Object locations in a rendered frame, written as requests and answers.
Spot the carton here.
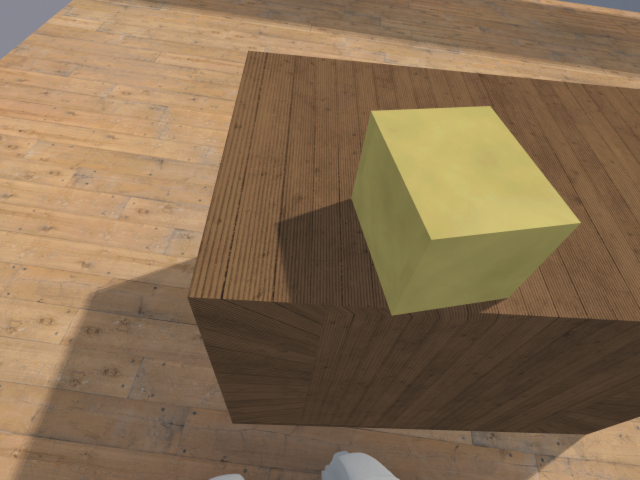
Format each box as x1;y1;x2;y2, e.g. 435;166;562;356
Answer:
351;106;581;316

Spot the right robot shin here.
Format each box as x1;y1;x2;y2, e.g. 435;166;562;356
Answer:
332;451;349;461

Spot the robot right thigh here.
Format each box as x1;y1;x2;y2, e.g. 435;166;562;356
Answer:
321;453;400;480

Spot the pedestal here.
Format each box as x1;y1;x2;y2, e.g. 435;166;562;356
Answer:
187;51;640;435

